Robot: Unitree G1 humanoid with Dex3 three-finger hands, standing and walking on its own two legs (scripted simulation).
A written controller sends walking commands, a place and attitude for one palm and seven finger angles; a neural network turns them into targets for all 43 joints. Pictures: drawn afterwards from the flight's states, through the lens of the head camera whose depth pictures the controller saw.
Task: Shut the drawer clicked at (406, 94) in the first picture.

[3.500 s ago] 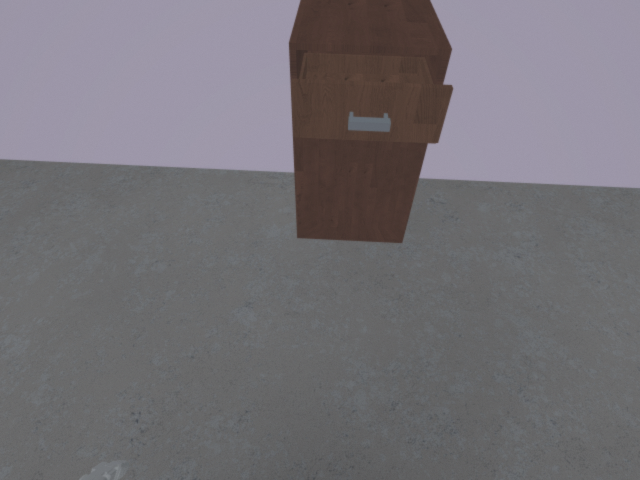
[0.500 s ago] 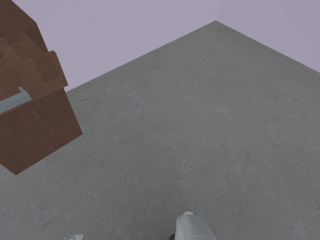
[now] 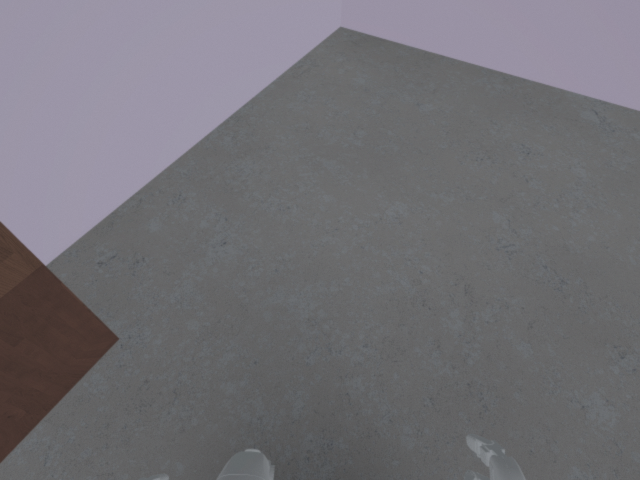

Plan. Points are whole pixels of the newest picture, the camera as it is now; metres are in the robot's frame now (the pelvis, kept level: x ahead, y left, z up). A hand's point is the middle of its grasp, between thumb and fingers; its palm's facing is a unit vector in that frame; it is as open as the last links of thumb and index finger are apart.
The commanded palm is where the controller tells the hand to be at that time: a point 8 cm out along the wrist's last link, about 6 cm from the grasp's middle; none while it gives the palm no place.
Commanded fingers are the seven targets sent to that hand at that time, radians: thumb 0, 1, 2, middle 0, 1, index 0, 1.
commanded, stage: walk to a spot facing it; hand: left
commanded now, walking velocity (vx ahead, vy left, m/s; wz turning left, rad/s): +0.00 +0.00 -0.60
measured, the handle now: out of the picture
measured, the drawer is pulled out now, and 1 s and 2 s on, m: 0.19 0.19 0.19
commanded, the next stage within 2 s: turn to face it in 1.62 s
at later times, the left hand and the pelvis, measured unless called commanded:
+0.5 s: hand (173, 477) +0.13 +0.22 -0.17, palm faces -0.28 -0.94 -0.18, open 7.4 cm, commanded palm none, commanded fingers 0.00 0.90 0.90 -0.20 -0.30 -0.20 -0.30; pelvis +0.01 +0.05 +0.01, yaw -20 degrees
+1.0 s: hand (244, 462) +0.16 +0.12 -0.14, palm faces -0.49 -0.84 -0.23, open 7.4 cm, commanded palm none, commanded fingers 0.00 0.90 0.90 -0.20 -0.30 -0.20 -0.30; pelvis +0.02 -0.01 +0.01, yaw -35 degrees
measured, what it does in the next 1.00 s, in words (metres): steps on the spot, turning right: left foot, then right foot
